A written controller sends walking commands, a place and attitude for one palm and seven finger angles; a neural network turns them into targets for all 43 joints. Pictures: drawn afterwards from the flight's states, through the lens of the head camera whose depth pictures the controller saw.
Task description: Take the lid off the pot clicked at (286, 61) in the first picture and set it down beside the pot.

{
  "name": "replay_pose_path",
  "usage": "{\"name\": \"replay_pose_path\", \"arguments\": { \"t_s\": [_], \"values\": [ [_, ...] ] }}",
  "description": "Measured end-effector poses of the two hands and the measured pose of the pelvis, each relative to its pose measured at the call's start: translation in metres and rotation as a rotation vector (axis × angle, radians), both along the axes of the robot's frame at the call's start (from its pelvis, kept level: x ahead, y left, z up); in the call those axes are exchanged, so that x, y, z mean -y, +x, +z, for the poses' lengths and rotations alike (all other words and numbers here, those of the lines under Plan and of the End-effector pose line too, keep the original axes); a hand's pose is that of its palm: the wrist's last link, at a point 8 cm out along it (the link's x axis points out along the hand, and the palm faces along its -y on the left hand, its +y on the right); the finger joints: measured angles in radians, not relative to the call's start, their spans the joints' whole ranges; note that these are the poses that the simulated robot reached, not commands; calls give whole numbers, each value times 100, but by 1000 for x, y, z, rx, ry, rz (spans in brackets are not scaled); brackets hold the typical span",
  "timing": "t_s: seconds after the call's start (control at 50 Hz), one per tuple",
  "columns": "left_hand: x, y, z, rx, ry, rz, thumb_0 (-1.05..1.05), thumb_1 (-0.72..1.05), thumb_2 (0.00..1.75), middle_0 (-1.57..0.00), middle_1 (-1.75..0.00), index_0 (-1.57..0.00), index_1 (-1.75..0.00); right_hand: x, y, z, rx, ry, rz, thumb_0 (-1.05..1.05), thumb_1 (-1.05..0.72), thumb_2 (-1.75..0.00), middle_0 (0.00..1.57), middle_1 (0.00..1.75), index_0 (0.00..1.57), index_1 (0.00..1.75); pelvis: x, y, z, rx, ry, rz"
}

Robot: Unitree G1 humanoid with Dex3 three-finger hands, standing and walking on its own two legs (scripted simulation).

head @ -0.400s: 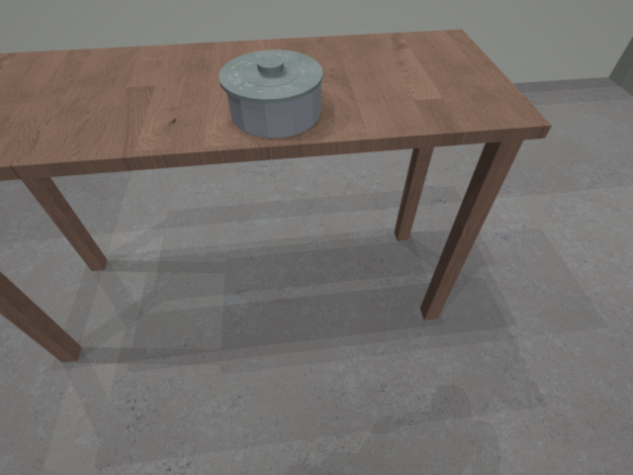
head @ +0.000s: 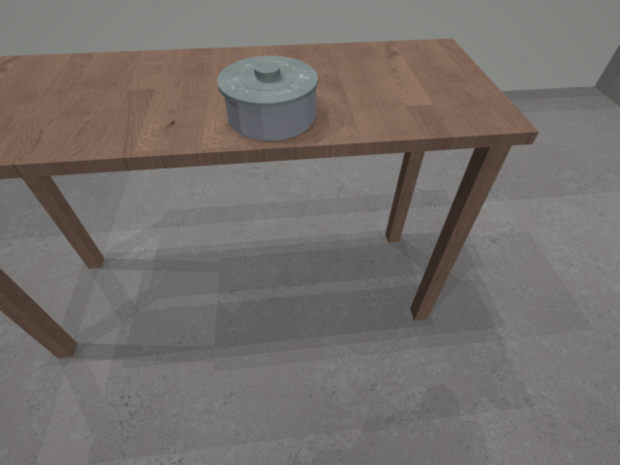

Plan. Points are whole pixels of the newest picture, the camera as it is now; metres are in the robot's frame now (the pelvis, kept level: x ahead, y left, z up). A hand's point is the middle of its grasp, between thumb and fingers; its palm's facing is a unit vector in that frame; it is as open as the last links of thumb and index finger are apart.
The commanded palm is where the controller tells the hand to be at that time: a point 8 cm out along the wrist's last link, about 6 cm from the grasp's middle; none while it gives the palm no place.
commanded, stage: look at it before walking up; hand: left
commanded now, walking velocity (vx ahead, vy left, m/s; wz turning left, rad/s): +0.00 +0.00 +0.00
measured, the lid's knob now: (267, 70) +0.76 +0.13 +0.15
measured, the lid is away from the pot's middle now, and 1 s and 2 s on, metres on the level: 0.00 0.00 0.00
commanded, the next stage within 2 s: turn to face it in 0.24 s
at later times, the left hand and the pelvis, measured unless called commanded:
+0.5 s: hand out of the picture +0.00 +0.17 -0.18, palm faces +0.04 -0.98 -0.21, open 7.3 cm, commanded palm none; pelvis +0.00 +0.00 +0.00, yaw +1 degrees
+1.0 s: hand out of the picture +0.01 +0.19 -0.18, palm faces +0.12 -0.96 -0.25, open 7.3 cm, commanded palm none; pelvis +0.00 -0.01 -0.01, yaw +6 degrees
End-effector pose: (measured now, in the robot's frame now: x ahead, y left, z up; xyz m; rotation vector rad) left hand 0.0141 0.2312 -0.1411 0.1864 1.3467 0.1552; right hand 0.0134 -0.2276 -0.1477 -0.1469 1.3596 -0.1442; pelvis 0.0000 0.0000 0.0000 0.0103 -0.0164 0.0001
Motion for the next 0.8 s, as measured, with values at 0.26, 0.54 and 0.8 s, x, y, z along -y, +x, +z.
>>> {"name": "replay_pose_path", "arguments": {
  "t_s": [0.26,0.54,0.8],
  "values": [
    [5,-15,-1,-44,-8,20,0,91,89,-20,-30,-20,-30,-7,-12,-2,-36,14,-13,0,-90,-89,20,30,20,30,0,2,0,-2,0,1],
    [8,-22,-4,-44,-11,57,0,91,89,-20,-30,-20,-30,-10,-18,-6,-59,23,-6,0,-90,-89,20,30,20,30,1,-1,-3,-1,-1,24],
    [-7,-25,-12,-4,3,112,0,91,89,-20,-30,-20,-30,-5,3,-10,-14,-7,49,0,-90,-89,20,30,20,30,-4,-11,-13,-3,-7,75]
  ]
}}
